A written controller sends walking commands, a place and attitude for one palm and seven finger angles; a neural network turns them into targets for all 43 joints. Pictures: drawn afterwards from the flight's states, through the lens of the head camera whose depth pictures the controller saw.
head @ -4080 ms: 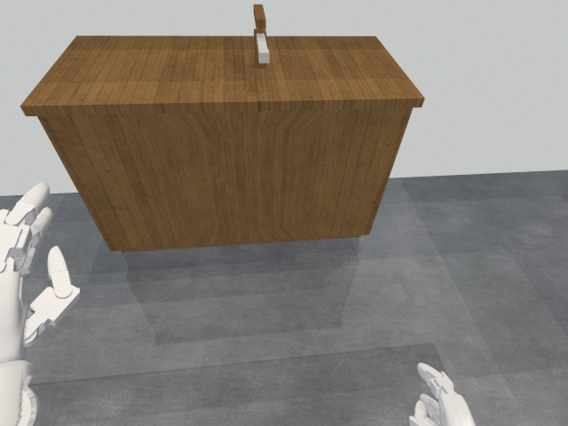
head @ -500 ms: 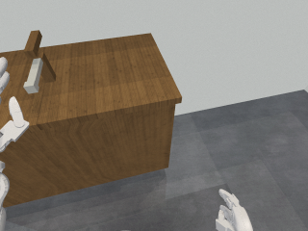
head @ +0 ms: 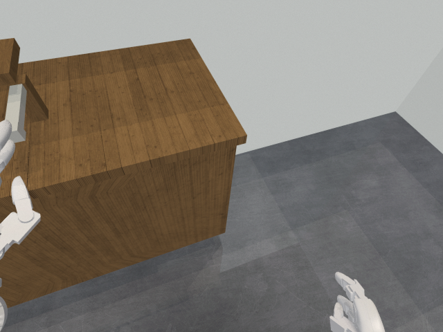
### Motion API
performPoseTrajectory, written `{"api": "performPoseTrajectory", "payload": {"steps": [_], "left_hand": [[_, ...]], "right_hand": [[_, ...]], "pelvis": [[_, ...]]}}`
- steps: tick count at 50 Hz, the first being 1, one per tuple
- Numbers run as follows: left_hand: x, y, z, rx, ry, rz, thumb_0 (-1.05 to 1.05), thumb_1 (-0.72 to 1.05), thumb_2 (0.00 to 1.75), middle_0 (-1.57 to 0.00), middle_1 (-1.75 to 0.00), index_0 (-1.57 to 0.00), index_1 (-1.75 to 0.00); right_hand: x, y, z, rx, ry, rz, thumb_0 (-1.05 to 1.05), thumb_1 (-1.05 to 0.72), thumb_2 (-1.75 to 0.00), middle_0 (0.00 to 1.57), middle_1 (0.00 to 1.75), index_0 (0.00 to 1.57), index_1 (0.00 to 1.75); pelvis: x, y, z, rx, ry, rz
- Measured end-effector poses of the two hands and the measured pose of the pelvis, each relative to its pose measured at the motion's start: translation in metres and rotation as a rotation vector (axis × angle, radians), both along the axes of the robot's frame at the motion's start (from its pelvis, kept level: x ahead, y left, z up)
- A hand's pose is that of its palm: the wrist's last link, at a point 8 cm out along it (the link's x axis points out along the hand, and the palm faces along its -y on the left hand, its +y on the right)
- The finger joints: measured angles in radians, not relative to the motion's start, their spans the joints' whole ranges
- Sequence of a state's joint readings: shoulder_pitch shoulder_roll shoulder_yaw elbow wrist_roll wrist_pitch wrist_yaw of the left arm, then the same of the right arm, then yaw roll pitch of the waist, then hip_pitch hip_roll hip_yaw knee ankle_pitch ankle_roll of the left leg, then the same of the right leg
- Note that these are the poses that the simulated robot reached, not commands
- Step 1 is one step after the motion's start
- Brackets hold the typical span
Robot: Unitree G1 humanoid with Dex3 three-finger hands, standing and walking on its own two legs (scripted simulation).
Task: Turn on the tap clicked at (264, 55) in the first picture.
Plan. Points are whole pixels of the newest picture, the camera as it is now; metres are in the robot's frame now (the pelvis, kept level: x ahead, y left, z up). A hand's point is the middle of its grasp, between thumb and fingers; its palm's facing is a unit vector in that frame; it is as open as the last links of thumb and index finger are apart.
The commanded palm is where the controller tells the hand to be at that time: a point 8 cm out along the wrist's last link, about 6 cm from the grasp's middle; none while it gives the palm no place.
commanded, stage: look again from close up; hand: left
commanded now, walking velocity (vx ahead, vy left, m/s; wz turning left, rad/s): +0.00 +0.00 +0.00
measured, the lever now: (13, 133) +0.42 +0.43 +0.08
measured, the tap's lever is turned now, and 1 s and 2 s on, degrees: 0 0 0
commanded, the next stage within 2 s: shuffle to correct the standing spot in 0.22 s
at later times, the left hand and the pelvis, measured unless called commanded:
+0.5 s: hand (30, 202) +0.25 +0.28 +0.15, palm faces +0.37 -0.84 -0.40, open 7.4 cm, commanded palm +0.19 +0.31 +0.17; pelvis +0.03 +0.03 +0.00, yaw +1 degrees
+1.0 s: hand (28, 171) +0.30 +0.30 +0.15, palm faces +0.42 -0.82 -0.40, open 7.4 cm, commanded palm +0.24 +0.33 +0.17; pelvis +0.08 +0.05 -0.03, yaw +0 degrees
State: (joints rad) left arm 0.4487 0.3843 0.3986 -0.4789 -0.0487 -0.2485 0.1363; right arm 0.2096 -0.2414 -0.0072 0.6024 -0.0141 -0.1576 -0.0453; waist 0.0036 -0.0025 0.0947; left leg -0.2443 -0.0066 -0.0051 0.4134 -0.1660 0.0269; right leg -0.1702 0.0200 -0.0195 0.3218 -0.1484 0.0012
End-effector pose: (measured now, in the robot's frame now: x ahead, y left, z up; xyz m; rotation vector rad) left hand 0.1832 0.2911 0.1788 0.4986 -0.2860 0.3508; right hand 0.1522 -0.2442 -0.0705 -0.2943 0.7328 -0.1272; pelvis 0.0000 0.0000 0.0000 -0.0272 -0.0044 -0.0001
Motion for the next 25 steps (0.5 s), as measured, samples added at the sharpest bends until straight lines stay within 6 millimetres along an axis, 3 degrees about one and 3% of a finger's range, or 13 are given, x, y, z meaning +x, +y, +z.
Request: {"api": "performPoseTrajectory", "payload": {"steps": [8, 13, 19, 25], "left_hand": [[0.008, 0.015, -0.023, -0.075, 0.086, 0.030, 0.02, 0.89, 0.90, -0.21, -0.30, -0.21, -0.30], [0.019, 0.021, -0.016, -0.076, 0.047, 0.032, 0.02, 0.89, 0.90, -0.22, -0.31, -0.21, -0.30], [0.027, 0.022, -0.004, -0.037, 0.018, 0.002, 0.02, 0.89, 0.90, -0.21, -0.30, -0.21, -0.30], [0.027, 0.028, -0.016, -0.047, 0.072, 0.009, 0.02, 0.89, 0.90, -0.21, -0.30, -0.21, -0.30]], "right_hand": [[0.039, 0.046, 0.002, 0.055, -0.036, 0.069, 0.01, -0.90, -0.90, 0.20, 0.30, 0.20, 0.30], [0.055, 0.064, 0.002, 0.063, -0.028, 0.116, 0.01, -0.90, -0.90, 0.20, 0.30, 0.21, 0.30], [0.064, 0.068, 0.002, 0.068, -0.020, 0.114, 0.01, -0.90, -0.90, 0.21, 0.30, 0.21, 0.30], [0.061, 0.055, -0.002, 0.042, -0.008, 0.069, 0.01, -0.90, -0.90, 0.21, 0.30, 0.21, 0.30]], "pelvis": [[0.013, 0.016, 0.002, 0.006, 0.013, 0.002], [0.018, 0.021, 0.002, 0.007, 0.019, 0.009], [0.025, 0.025, 0.001, 0.003, 0.029, 0.008], [0.033, 0.030, -0.003, -0.002, 0.031, 0.009]]}}
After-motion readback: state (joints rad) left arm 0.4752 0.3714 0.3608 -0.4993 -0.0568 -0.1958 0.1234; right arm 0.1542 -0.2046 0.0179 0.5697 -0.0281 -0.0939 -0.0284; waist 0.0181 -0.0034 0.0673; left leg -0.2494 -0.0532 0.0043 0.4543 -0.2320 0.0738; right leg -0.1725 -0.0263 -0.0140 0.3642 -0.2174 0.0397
